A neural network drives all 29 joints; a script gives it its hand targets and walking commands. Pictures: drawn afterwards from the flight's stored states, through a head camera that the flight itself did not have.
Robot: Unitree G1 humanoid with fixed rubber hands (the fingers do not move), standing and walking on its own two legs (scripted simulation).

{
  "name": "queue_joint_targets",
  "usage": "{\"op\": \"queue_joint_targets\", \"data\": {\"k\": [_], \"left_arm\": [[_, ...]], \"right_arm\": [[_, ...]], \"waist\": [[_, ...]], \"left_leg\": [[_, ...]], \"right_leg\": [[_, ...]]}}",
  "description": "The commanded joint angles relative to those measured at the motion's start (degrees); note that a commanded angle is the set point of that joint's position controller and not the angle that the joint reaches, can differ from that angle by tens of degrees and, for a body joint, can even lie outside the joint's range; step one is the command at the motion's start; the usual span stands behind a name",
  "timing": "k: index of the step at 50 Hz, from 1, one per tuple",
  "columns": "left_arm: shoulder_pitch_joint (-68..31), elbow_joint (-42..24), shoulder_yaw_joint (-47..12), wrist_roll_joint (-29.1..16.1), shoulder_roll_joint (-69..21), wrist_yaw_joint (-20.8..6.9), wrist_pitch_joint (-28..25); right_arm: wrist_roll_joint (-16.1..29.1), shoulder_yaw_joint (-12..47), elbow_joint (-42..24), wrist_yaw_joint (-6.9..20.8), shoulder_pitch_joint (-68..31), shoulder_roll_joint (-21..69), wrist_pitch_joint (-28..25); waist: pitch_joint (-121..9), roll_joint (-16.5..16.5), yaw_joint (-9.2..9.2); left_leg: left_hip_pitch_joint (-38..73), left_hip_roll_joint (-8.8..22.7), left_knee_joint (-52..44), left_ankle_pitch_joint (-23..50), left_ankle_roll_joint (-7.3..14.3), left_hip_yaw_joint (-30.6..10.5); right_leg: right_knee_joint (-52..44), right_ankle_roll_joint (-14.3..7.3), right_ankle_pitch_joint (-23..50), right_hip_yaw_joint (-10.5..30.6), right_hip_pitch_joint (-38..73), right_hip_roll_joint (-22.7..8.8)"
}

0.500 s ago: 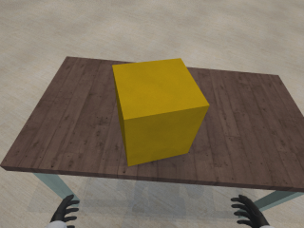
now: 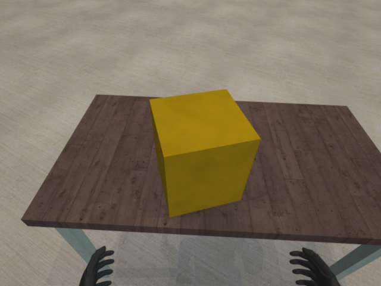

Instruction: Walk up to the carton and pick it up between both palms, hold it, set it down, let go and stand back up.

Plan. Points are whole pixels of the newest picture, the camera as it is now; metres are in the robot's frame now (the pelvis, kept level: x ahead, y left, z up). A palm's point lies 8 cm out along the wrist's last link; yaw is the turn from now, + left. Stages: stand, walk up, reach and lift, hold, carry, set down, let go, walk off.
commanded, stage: reach and lift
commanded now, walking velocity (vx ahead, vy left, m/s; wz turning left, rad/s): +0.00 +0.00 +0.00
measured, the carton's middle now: (197, 153) +0.46 +0.00 +0.01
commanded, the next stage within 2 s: none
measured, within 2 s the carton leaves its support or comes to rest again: neither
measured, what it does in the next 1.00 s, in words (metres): stands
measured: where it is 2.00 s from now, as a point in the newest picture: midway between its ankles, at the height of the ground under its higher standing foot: outside the picture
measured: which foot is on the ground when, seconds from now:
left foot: down 0.00-1.00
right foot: down 0.00-1.00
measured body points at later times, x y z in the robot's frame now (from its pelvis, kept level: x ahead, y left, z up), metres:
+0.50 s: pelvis +0.04 -0.01 +0.00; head +0.03 +0.01 +0.45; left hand +0.19 +0.18 -0.05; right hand +0.20 -0.28 -0.04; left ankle +0.05 +0.13 -0.74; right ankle +0.01 -0.08 -0.74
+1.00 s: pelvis +0.03 -0.03 +0.00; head +0.00 -0.01 +0.45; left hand +0.21 +0.17 -0.01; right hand +0.23 -0.26 -0.01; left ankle +0.05 +0.13 -0.74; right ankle +0.01 -0.08 -0.74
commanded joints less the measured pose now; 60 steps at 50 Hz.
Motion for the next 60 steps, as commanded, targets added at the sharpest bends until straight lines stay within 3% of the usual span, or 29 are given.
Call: {"op": "queue_joint_targets", "data": {"k": [1,2,3,5,9,10,11,15,21,26,28,33,34,38,39,40,43,45,46,47,48,50,52,53,55,57,58,59,60], "left_arm": [[-3.22,-8.51,0.34,0.68,2.02,1.66,-4.08],[-3.0,-8.83,0.29,1.3,1.06,1.82,-5.4],[-2.32,-11.09,0.11,1.12,0.58,2.47,-6.16],[-1.73,-11.04,-0.21,2.54,-0.76,2.8,-7.82],[-0.03,-13.83,-1.73,3.58,-2.69,4.11,-11.58],[1.34,-13.75,-1.88,3.28,-3.56,4.09,-12.1],[2.73,-13.6,-1.42,4.9,-3.83,4.26,-12.87],[4.71,-16.76,-3.54,3.09,-5.71,4.54,-15.1],[5.71,-19.58,-2.59,3.23,-5.29,5.09,-18.32],[9.43,-20.25,-2.07,1.73,-5.83,4.3,-19.73],[9.7,-21.71,-2.37,1.79,-6.37,4.31,-20.61],[7.32,-22.18,-1.5,1.4,-6.39,4.51,-21.73],[7.77,-23.51,-1.87,0.7,-7.16,4.78,-21.53],[6.67,-24.95,-0.75,0.75,-7.27,5.06,-20.94],[5.25,-26.36,-1.36,1.0,-7.83,5.47,-21.52],[3.58,-25.95,-1.54,0.03,-8.07,5.2,-21.23],[3.62,-25.26,-1.93,0.5,-8.13,5.75,-20.25],[1.71,-24.9,-1.29,0.52,-7.57,5.8,-19.2],[-1.46,-25.98,-1.52,0.14,-7.71,6.18,-19.0],[-2.87,-28.18,-2.71,0.72,-8.16,6.63,-18.63],[-3.42,-27.92,-2.76,0.49,-8.73,7.08,-18.02],[-4.86,-30.07,-3.82,1.15,-9.17,7.82,-16.7],[-8.83,-27.84,-3.51,1.01,-9.12,7.67,-14.48],[-10.27,-29.58,-3.75,0.9,-9.58,8.17,-13.69],[-10.44,-28.54,-1.96,1.46,-9.79,8.69,-12.04],[-15.16,-31.02,-3.99,0.11,-10.33,9.16,-10.97],[-12.5,-29.44,-3.92,0.76,-10.38,9.26,-10.09],[-12.54,-28.88,-2.25,0.69,-10.28,8.92,-8.97],[-12.27,-27.72,-2.33,1.87,-10.44,8.63,-7.82]], "right_arm": [[1.97,-5.65,-7.43,1.41,-7.65,-17.45,-3.8],[2.38,-6.04,-6.06,1.75,-7.27,-18.85,-4.35],[3.42,-5.4,-5.56,2.23,-7.55,-17.81,-4.72],[5.3,-4.49,-2.53,3.08,-6.48,-18.73,-5.78],[9.03,-3.11,-2.71,4.17,-6.51,-19.84,-9.27],[9.61,-2.53,-2.64,4.29,-6.36,-20.78,-10.19],[9.92,-1.93,-1.47,4.58,-5.61,-19.9,-11.2],[13.12,-0.69,0.0,4.9,-4.12,-20.01,-13.68],[15.3,0.1,-4.43,3.8,-2.07,-19.95,-17.25],[16.9,1.86,-7.7,2.3,-0.04,-19.91,-18.37],[18.46,4.08,-10.61,1.96,0.57,-19.08,-18.89],[18.65,6.22,-12.88,1.03,0.5,-17.35,-18.73],[19.37,6.34,-14.52,1.3,0.03,-17.9,-18.78],[20.45,7.2,-15.49,0.68,0.12,-17.48,-17.85],[20.67,7.46,-18.38,0.65,-0.58,-16.94,-17.99],[20.46,8.16,-17.84,0.88,-2.03,-16.17,-17.28],[20.52,7.53,-16.61,0.84,-0.89,-17.24,-16.38],[19.99,6.86,-17.77,0.6,-3.5,-16.62,-15.81],[20.41,7.18,-19.79,0.44,-5.74,-15.75,-15.31],[20.8,5.62,-20.19,0.64,-7.64,-17.78,-14.88],[21.23,5.35,-19.7,0.78,-8.98,-17.45,-14.3],[20.85,3.8,-19.73,0.85,-9.28,-18.48,-13.21],[21.45,4.47,-19.26,0.98,-13.34,-17.85,-11.31],[21.53,3.59,-18.71,1.21,-14.12,-19.57,-10.61],[22.04,2.54,-17.66,1.46,-15.37,-20.5,-9.62],[21.62,1.31,-17.84,1.87,-20.19,-21.84,-9.04],[22.1,2.75,-18.09,2.09,-18.6,-21.28,-8.75],[22.04,3.14,-17.45,1.63,-18.97,-21.32,-8.15],[21.89,2.71,-16.84,1.52,-20.08,-22.34,-7.86]], "waist": [[-5.08,-1.28,1.33],[-5.27,-3.28,1.02],[-7.16,-1.31,2.2],[-6.54,-0.81,1.28],[-8.33,-0.18,2.67],[-8.29,-1.09,1.28],[-9.35,1.06,2.48],[-9.08,0.37,0.76],[-10.6,-0.86,0.96],[-10.07,-5.48,0.4],[-11.16,-3.67,0.82],[-8.97,-6.24,0.05],[-8.86,-6.46,0.95],[-7.7,-6.31,-0.72],[-7.05,-6.73,0.84],[-5.78,-7.72,0.86],[-5.31,-6.12,-0.9],[-5.76,-7.25,0.29],[-5.87,-7.11,0.26],[-6.57,-3.93,-0.25],[-6.88,-4.62,0.65],[-7.92,-3.11,-0.31],[-10.12,-4.68,1.18],[-10.13,-2.93,1.12],[-10.52,-3.96,2.23],[-13.91,-2.46,1.47],[-14.46,-1.39,2.0],[-14.61,-3.64,2.16],[-13.03,-3.61,1.61]], "left_leg": [[9.15,1.12,-6.38,-3.13,0.29,-2.24],[10.5,1.21,-6.96,-3.06,0.73,-1.96],[11.81,1.2,-6.93,-0.96,0.19,-2.1],[11.25,1.32,-6.25,0.15,-0.35,-3.37],[11.02,1.73,-5.69,4.82,-0.87,-3.18],[12.17,1.87,-5.16,5.81,-0.88,-3.75],[12.42,1.75,-4.6,7.13,-0.8,-3.99],[13.71,1.76,-3.75,10.74,-1.23,-4.63],[10.02,0.47,-2.35,11.78,-0.29,-4.72],[5.21,-1.03,-2.23,10.49,0.35,-4.37],[4.58,-1.33,-2.23,13.69,0.0,-4.64],[0.98,-1.81,-2.1,7.52,0.24,-4.64],[1.1,-1.42,-2.92,6.69,0.48,-4.63],[0.05,-1.7,-2.9,5.69,0.16,-4.78],[0.3,-1.47,-3.25,5.67,0.5,-4.62],[-1.79,-1.14,-2.59,2.91,0.49,-4.88],[-1.35,-0.63,-3.05,3.12,0.28,-4.93],[-2.57,-0.92,-3.08,1.87,0.05,-4.84],[-1.45,-0.56,-3.4,2.41,0.23,-4.63],[-0.79,-0.79,-3.51,2.21,0.25,-4.55],[-0.6,-0.39,-3.87,2.69,0.51,-4.23],[0.85,-0.12,-3.48,2.89,0.43,-4.21],[0.74,0.34,-3.72,1.79,0.79,-3.79],[3.07,0.71,-3.66,1.86,0.57,-3.44],[3.06,1.17,-3.71,1.8,0.49,-3.71],[4.88,1.11,-3.54,2.8,0.24,-3.29],[3.32,1.32,-2.52,3.91,-0.08,-3.75],[3.14,1.03,-3.27,6.39,-0.17,-3.03],[4.02,1.1,-3.42,7.03,0.11,-3.16]], "right_leg": [[-11.93,0.33,-0.23,2.0,-10.5,-1.25],[-12.4,0.55,-0.89,1.87,-11.08,-1.11],[-12.31,0.75,1.53,1.41,-11.11,-0.82],[-12.57,0.35,3.14,2.85,-10.42,-0.96],[-12.13,0.28,7.46,2.71,-8.64,-0.86],[-11.89,0.25,8.82,2.77,-9.17,-0.36],[-11.67,0.21,10.24,2.89,-8.74,-0.83],[-11.58,0.02,14.06,2.84,-8.48,-0.12],[-9.71,1.64,21.68,4.72,-6.41,-1.54],[-8.8,3.94,29.87,7.88,-1.92,-3.76],[-7.44,3.57,36.32,7.54,0.77,-3.26],[-8.61,6.1,32.84,11.48,-0.6,-6.29],[-8.99,5.66,29.08,10.69,-1.23,-6.03],[-10.11,6.34,29.63,13.63,-0.13,-8.08],[-9.77,6.25,25.74,12.46,-1.13,-6.57],[-11.46,6.13,21.1,15.1,-2.28,-8.39],[-11.58,6.32,20.29,14.75,-2.76,-8.47],[-13.06,6.24,16.37,16.18,-2.12,-9.46],[-13.3,6.11,15.49,16.0,-2.46,-9.17],[-12.82,5.48,13.43,15.28,-3.5,-8.08],[-12.56,4.98,11.9,13.43,-3.65,-7.08],[-12.3,4.04,9.57,13.16,-4.06,-6.29],[-11.55,3.69,9.23,11.8,-3.51,-5.82],[-11.81,3.08,6.04,10.8,-5.26,-5.25],[-11.73,2.69,6.61,10.99,-5.29,-5.05],[-11.02,1.8,6.26,8.8,-6.53,-3.57],[-10.37,1.93,9.8,10.59,-4.71,-4.43],[-10.94,1.97,14.32,10.68,-1.91,-4.47],[-9.6,2.27,16.71,8.78,-3.0,-3.49]]}}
